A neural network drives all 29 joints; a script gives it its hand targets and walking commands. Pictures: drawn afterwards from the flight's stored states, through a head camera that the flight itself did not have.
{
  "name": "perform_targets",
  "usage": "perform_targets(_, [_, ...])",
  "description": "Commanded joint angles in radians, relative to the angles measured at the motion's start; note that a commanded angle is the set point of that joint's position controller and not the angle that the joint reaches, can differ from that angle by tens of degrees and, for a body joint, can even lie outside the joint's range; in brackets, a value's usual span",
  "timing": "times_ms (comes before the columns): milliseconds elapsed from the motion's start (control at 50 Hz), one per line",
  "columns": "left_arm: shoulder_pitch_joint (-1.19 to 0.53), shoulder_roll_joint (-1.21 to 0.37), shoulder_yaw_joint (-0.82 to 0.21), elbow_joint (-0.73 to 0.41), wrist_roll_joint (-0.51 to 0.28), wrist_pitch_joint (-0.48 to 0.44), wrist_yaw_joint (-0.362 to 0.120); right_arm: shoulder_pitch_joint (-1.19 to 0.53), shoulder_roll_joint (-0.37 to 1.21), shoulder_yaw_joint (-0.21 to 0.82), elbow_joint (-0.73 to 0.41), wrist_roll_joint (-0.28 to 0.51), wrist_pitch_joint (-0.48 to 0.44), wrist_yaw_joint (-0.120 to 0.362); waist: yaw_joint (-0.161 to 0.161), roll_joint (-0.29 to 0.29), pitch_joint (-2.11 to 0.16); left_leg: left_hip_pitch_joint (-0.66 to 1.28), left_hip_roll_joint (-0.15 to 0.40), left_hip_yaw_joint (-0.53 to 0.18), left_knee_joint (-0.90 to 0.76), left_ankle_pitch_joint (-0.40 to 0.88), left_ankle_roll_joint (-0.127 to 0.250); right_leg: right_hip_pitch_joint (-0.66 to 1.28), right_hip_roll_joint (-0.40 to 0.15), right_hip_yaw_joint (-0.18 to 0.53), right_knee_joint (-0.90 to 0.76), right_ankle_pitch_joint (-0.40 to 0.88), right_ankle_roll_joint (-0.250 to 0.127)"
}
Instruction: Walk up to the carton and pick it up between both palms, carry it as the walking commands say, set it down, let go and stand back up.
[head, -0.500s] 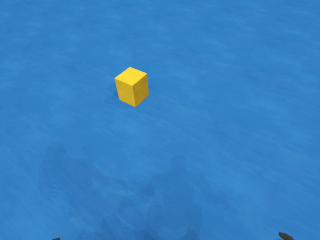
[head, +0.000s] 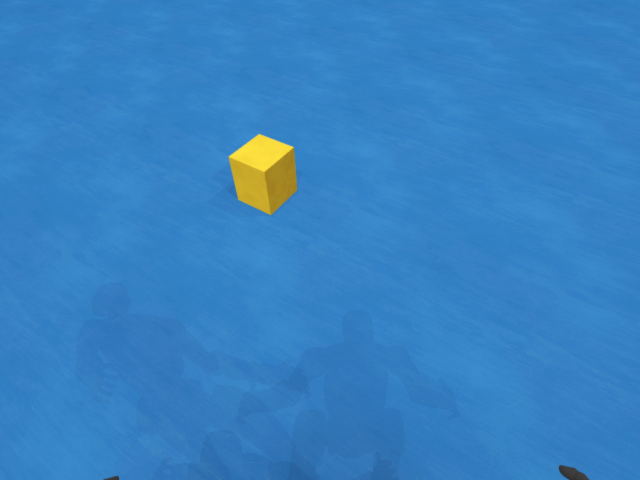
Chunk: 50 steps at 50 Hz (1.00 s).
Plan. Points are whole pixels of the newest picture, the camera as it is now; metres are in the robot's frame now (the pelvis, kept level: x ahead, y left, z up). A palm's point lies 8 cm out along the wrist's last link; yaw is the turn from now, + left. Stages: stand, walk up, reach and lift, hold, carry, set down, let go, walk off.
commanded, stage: walk up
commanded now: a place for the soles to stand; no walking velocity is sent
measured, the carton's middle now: (265, 174) +1.50 +0.27 -0.66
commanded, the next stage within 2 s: none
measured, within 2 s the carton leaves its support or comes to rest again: neither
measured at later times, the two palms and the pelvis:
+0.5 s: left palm (31, 447) +0.20 +0.41 -0.09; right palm (551, 429) +0.21 -0.28 -0.07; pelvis +0.12 +0.06 -0.01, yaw +7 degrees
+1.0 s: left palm (48, 373) +0.31 +0.43 -0.09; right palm (433, 232) +0.57 -0.20 -0.08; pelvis +0.35 +0.08 -0.02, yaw +12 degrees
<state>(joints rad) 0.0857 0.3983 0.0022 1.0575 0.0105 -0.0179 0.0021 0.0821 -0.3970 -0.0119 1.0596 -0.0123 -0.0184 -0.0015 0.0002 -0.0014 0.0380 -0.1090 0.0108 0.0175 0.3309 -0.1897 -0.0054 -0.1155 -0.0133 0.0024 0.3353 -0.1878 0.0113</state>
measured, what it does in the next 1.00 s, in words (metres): walks ahead: left foot, then right foot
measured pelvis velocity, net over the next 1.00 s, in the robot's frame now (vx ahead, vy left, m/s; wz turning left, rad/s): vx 0.35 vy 0.08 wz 0.21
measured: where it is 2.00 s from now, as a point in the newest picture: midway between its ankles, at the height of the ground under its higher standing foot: (287, 323)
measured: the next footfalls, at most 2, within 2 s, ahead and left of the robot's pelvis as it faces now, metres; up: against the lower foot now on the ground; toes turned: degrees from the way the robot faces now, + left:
left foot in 0.28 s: +0.14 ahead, +0.18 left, +0.00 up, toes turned +9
right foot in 0.66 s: +0.37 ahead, -0.05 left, +0.00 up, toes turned +5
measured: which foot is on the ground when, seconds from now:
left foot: down 0.00-0.06, up 0.08-0.26, down 0.28-0.68, up 0.70-1.00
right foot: down 0.00-0.28, up 0.30-0.64, down 0.66-1.00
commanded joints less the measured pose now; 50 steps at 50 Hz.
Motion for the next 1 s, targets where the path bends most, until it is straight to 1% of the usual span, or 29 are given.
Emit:
perform_targets(0, [0.018, 0.293, 0.097, -0.097, 0.016, -0.035, -0.02, 0.044, -0.263, -0.086, -0.099, -0.012, -0.017, 0.032, 0.015, -0.002, -0.161, -0.036, 0.083, -0.128, 0.037, -0.368, 0.101, 0.072, -0.069, 0.023, 0.05, -0.338, -0.076])
perform_targets(20, [0.071, 0.289, 0.107, -0.104, 0.022, -0.041, -0.029, 0.0, -0.261, -0.089, -0.134, -0.022, -0.02, 0.049, 0.048, 0.004, -0.069, -0.202, 0.089, -0.163, 0.07, -0.487, 0.111, 0.03, -0.112, 0.107, 0.056, -0.501, -0.114])
perform_targets(40, [0.115, 0.292, 0.117, -0.115, 0.02, -0.049, -0.034, -0.077, -0.237, -0.089, -0.184, -0.022, -0.021, 0.06, 0.086, -0.023, 0.02, -0.409, 0.056, -0.127, 0.161, -0.394, 0.087, 0.095, -0.171, 0.212, -0.001, -0.554, -0.162])
perform_targets(60, [0.177, 0.322, 0.131, -0.119, 0.018, -0.057, -0.034, -0.141, -0.197, -0.084, -0.224, -0.02, -0.021, 0.067, 0.124, -0.126, 0.07, -0.587, -0.005, -0.017, 0.331, -0.245, 0.049, 0.191, -0.294, 0.368, -0.135, -0.596, -0.237])
perform_targets(80, [0.184, 0.35, 0.144, -0.148, 0.026, -0.067, -0.034, -0.163, -0.197, -0.086, -0.249, -0.025, -0.023, 0.07, 0.129, -0.157, 0.093, -0.66, 0.04, -0.088, 0.499, -0.25, 0.039, 0.162, -0.418, 0.483, -0.215, -0.554, -0.298])
perform_targets(100, [0.125, 0.346, 0.148, -0.185, 0.024, -0.074, -0.034, -0.115, -0.233, -0.099, -0.252, -0.019, -0.024, 0.078, 0.074, -0.077, 0.085, -0.63, 0.082, -0.152, 0.537, -0.216, 0.024, 0.127, -0.408, 0.435, -0.206, -0.5, -0.288])
perform_targets(140, [0.044, 0.339, 0.151, -0.237, 0.033, -0.074, -0.042, 0.01, -0.248, -0.114, -0.243, -0.017, -0.025, 0.101, 0.009, -0.145, 0.027, -0.48, 0.11, -0.095, 0.472, -0.238, 0.007, 0.053, -0.35, 0.274, -0.204, -0.474, -0.246])
perform_targets(180, [0.016, 0.339, 0.151, -0.27, 0.042, -0.071, -0.051, 0.028, -0.236, -0.124, -0.25, -0.017, -0.024, 0.121, -0.01, -0.175, 0.045, -0.309, 0.089, -0.017, 0.367, -0.25, 0.011, -0.099, -0.292, 0.138, -0.181, -0.431, -0.207])
perform_targets(220, [-0.009, 0.325, 0.142, -0.282, 0.041, -0.064, -0.057, 0.128, -0.215, -0.133, -0.226, -0.013, -0.031, 0.122, -0.072, -0.106, 0.029, -0.06, 0.034, 0.086, 0.229, -0.078, 0.012, -0.27, -0.224, 0.021, -0.051, -0.464, -0.173])
perform_targets(240, [0.02, 0.284, 0.131, -0.282, 0.043, -0.058, -0.059, 0.215, -0.234, -0.145, -0.203, -0.021, -0.041, 0.112, -0.098, -0.012, 0.0, 0.083, -0.022, 0.112, 0.203, -0.111, 0.011, -0.354, -0.171, -0.041, 0.107, -0.491, -0.161])
perform_targets(260, [0.037, 0.24, 0.112, -0.297, 0.037, -0.055, -0.06, 0.353, -0.29, -0.163, -0.183, -0.031, -0.049, 0.092, -0.159, 0.143, -0.056, 0.281, 0.002, 0.02, 0.14, -0.244, 0.05, -0.493, -0.109, -0.116, 0.393, -0.435, -0.13])
perform_targets(280, [-0.022, 0.174, 0.089, -0.364, 0.015, -0.062, -0.057, 0.411, -0.43, -0.18, -0.22, -0.034, -0.062, 0.075, -0.198, 0.428, -0.056, 0.3, 0.304, -0.626, -0.134, -0.644, 0.188, -0.744, 0.06, -0.103, 0.763, -0.46, -0.074])
perform_targets(300, [-0.018, 0.259, 0.099, -0.35, 0.015, -0.053, -0.049, 0.306, -0.443, -0.175, -0.266, -0.006, -0.069, 0.067, -0.118, 0.123, -0.032, 0.138, 0.405, -0.796, -0.184, -0.768, 0.269, -0.72, -0.02, 0.135, 0.864, -0.343, -0.067])
perform_targets(320, [0.033, 0.298, 0.108, -0.315, -0.005, -0.052, -0.054, 0.248, -0.39, -0.156, -0.281, 0.011, -0.068, 0.064, -0.058, 0.018, -0.008, 0.063, 0.391, -0.691, -0.158, -0.699, 0.279, -0.656, -0.07, 0.132, 0.853, -0.269, -0.054])
perform_targets(340, [0.099, 0.306, 0.117, -0.289, -0.013, -0.052, -0.059, 0.199, -0.35, -0.14, -0.297, 0.008, -0.071, 0.062, -0.017, 0.022, 0.024, 0.012, 0.341, -0.559, -0.138, -0.592, 0.256, -0.602, -0.099, 0.112, 0.775, -0.207, -0.036])
perform_targets(380, [0.151, 0.296, 0.125, -0.265, 0.003, -0.048, -0.069, 0.172, -0.326, -0.124, -0.313, -0.003, -0.073, 0.056, -0.005, 0.145, 0.043, -0.113, 0.239, -0.347, -0.136, -0.397, 0.22, -0.459, -0.1, 0.035, 0.607, -0.168, -0.011])
perform_targets(480, [0.054, 0.248, 0.133, -0.315, 0.011, -0.047, -0.099, 0.239, -0.334, -0.133, -0.331, -0.002, -0.086, 0.063, -0.045, 0.147, 0.062, -0.118, 0.233, -0.264, -0.151, -0.33, 0.232, -0.398, -0.081, -0.015, 0.377, -0.078, -0.016])
perform_targets(540, [0.031, 0.234, 0.137, -0.325, 0.006, -0.056, -0.104, 0.241, -0.332, -0.133, -0.353, 0.002, -0.088, 0.062, -0.044, 0.122, 0.058, -0.12, 0.232, -0.224, -0.125, -0.271, 0.219, -0.332, -0.061, -0.04, 0.29, -0.011, -0.024])
perform_targets(580, [0.042, 0.221, 0.14, -0.328, 0.005, -0.064, -0.102, 0.24, -0.329, -0.13, -0.36, 0.004, -0.087, 0.06, -0.028, 0.115, 0.046, -0.142, 0.228, -0.193, -0.064, -0.184, 0.206, -0.247, -0.039, -0.064, 0.24, -0.001, -0.037])
perform_targets(620, [0.134, 0.231, 0.15, -0.309, 0.009, -0.073, -0.088, 0.256, -0.297, -0.113, -0.362, 0.003, -0.084, 0.055, 0.028, 0.06, -0.002, -0.209, 0.182, -0.121, 0.126, -0.004, 0.166, -0.038, 0.006, -0.088, 0.175, -0.021, -0.062])
perform_targets(640, [0.27, 0.269, 0.166, -0.283, 0.012, -0.081, -0.073, 0.269, -0.258, -0.097, -0.368, 0.001, -0.084, 0.052, 0.093, -0.057, -0.073, -0.309, 0.112, -0.049, 0.402, 0.106, 0.133, 0.162, -0.031, -0.003, 0.128, -0.11, -0.1])
perform_targets(660, [0.364, 0.372, 0.189, -0.297, 0.016, -0.088, -0.057, 0.266, -0.201, -0.077, -0.401, 0.017, -0.088, 0.05, 0.134, -0.277, -0.159, -0.56, -0.021, 0.039, 0.771, -0.116, 0.06, 0.307, -0.342, 0.502, -0.028, -0.428, -0.211])
perform_targets(680, [0.338, 0.414, 0.193, -0.32, 0.004, -0.091, -0.053, 0.254, -0.258, -0.088, -0.384, 0.022, -0.082, 0.039, 0.107, -0.168, -0.118, -0.64, -0.031, -0.12, 0.878, -0.293, 0.064, 0.215, -0.445, 0.667, -0.102, -0.485, -0.283])
perform_targets(700, [0.283, 0.369, 0.182, -0.337, -0.006, -0.089, -0.054, 0.239, -0.289, -0.099, -0.363, 0.025, -0.079, 0.038, 0.083, -0.058, -0.067, -0.626, 0.007, -0.186, 0.894, -0.238, 0.064, 0.138, -0.404, 0.558, -0.078, -0.441, -0.301])
perform_targets(740, [0.212, 0.305, 0.16, -0.356, -0.007, -0.093, -0.049, 0.275, -0.282, -0.096, -0.343, 0.01, -0.08, 0.047, 0.034, -0.093, -0.008, -0.59, 0.057, -0.149, 0.773, -0.179, 0.039, 0.029, -0.319, 0.354, -0.087, -0.307, -0.278])
perform_targets(780, [0.202, 0.282, 0.147, -0.365, 0.0, -0.099, -0.051, 0.286, -0.26, -0.1, -0.321, 0.0, -0.077, 0.062, 0.015, -0.14, 0.013, -0.506, 0.068, -0.085, 0.648, -0.154, 0.011, -0.066, -0.265, 0.196, -0.093, -0.089, -0.261])
perform_targets(820, [0.222, 0.292, 0.146, -0.375, 0.003, -0.105, -0.055, 0.238, -0.23, -0.098, -0.339, -0.004, -0.07, 0.075, 0.023, -0.148, 0.016, -0.461, 0.07, -0.044, 0.54, -0.147, 0.003, -0.096, -0.263, 0.131, -0.086, 0.01, -0.267])
perform_targets(920, [0.234, 0.312, 0.137, -0.394, -0.001, -0.096, -0.062, 0.118, -0.205, -0.103, -0.369, -0.003, -0.066, 0.094, 0.029, -0.149, 0.008, -0.298, 0.046, 0.04, 0.298, 0.026, 0.025, -0.144, -0.238, 0.059, -0.069, -0.064, -0.214])
perform_targets(980, [0.251, 0.296, 0.12, -0.392, -0.001, -0.087, -0.061, 0.164, -0.217, -0.112, -0.346, -0.005, -0.073, 0.088, -0.014, -0.085, -0.012, -0.087, -0.002, 0.073, 0.208, 0.01, 0.043, -0.222, -0.225, 0.026, 0.059, -0.031, -0.183])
